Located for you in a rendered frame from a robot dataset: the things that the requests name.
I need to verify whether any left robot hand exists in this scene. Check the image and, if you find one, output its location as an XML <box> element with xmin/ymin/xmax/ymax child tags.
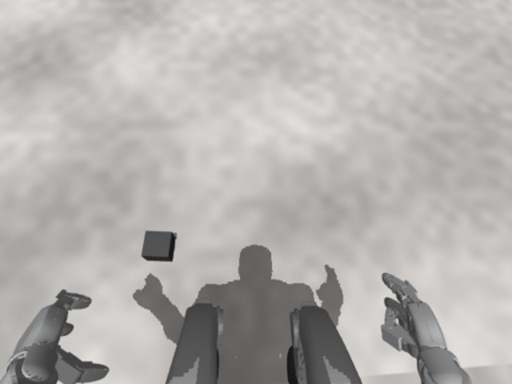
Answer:
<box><xmin>13</xmin><ymin>290</ymin><xmax>110</xmax><ymax>384</ymax></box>

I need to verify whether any left robot arm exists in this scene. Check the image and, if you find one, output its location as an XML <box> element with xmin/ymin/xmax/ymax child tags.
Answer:
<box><xmin>0</xmin><ymin>345</ymin><xmax>58</xmax><ymax>384</ymax></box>

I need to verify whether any right robot arm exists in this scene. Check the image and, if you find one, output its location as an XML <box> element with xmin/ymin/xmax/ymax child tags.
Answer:
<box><xmin>417</xmin><ymin>348</ymin><xmax>472</xmax><ymax>384</ymax></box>

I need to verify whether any right robot hand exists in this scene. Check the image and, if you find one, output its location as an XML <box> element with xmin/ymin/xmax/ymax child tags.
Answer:
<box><xmin>381</xmin><ymin>273</ymin><xmax>447</xmax><ymax>359</ymax></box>

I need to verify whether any small box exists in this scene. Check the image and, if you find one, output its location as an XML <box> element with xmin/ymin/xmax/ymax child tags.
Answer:
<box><xmin>142</xmin><ymin>231</ymin><xmax>175</xmax><ymax>262</ymax></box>

